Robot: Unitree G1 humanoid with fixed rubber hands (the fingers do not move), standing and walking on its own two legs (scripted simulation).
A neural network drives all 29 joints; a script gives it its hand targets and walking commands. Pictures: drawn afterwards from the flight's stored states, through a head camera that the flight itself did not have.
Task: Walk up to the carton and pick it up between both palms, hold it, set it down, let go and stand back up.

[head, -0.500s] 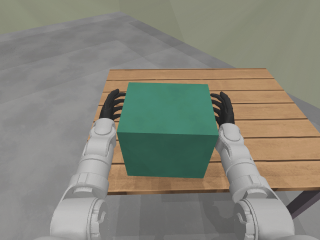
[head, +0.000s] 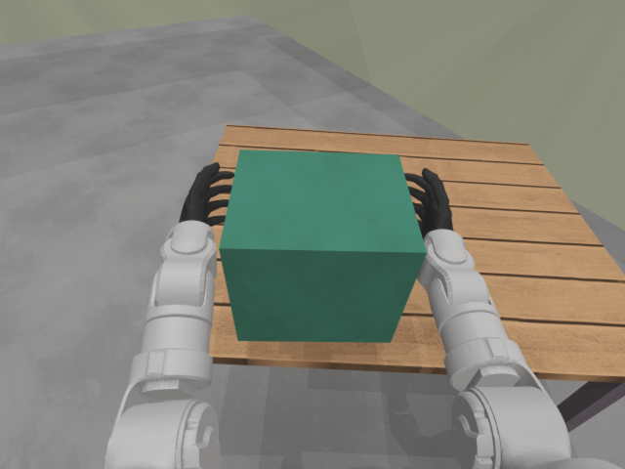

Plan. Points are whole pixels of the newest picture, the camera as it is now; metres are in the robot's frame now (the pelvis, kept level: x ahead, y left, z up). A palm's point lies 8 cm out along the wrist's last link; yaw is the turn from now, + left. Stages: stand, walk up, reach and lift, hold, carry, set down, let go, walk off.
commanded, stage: reach and lift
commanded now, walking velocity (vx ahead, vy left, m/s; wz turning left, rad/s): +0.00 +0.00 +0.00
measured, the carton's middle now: (317, 248) +0.37 -0.02 +0.09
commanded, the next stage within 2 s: hold in 0.90 s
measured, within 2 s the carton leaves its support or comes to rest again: neither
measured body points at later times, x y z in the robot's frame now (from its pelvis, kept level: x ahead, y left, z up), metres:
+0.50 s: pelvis +0.00 -0.01 +0.00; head -0.03 +0.00 +0.45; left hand +0.37 +0.14 +0.16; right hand +0.38 -0.18 +0.16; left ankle -0.02 +0.11 -0.75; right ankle +0.05 -0.13 -0.75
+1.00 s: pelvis -0.01 -0.01 +0.00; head -0.04 +0.01 +0.45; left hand +0.37 +0.14 +0.18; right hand +0.38 -0.17 +0.17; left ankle -0.01 +0.11 -0.75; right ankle +0.05 -0.13 -0.75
